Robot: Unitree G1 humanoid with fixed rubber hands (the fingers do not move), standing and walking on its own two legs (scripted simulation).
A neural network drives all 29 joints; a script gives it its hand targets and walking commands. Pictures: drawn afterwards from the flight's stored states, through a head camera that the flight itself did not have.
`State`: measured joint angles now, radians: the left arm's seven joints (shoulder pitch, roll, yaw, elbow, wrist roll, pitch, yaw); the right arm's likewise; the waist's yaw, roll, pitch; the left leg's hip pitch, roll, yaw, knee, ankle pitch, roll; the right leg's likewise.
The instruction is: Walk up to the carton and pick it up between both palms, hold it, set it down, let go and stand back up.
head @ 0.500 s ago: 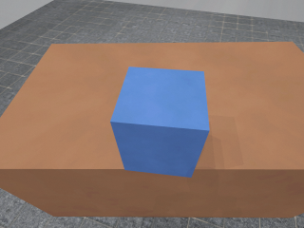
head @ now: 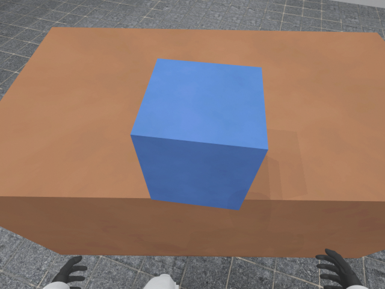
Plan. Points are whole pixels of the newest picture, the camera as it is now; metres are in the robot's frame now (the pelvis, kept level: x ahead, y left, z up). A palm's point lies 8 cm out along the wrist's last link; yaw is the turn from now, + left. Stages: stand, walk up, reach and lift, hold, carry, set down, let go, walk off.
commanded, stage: reach and lift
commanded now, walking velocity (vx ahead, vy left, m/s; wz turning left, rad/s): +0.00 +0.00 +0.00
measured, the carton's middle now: (201, 139) +0.41 +0.03 +0.06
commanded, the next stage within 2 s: none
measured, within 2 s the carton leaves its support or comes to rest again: neither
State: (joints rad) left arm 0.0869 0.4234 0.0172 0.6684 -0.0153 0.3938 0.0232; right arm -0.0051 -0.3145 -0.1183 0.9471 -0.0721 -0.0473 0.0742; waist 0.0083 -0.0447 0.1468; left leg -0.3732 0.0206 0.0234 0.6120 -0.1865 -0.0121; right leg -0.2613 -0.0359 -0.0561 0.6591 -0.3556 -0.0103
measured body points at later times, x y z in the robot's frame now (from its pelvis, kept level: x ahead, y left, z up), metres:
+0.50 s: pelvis +0.04 -0.02 +0.02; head +0.06 +0.00 +0.47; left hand +0.22 +0.27 -0.06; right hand +0.19 -0.28 -0.05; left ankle +0.07 +0.12 -0.72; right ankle +0.00 -0.12 -0.72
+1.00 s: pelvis +0.04 +0.00 +0.03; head +0.04 +0.02 +0.48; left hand +0.23 +0.26 -0.02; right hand +0.19 -0.23 -0.01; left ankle +0.07 +0.12 -0.72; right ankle +0.00 -0.12 -0.72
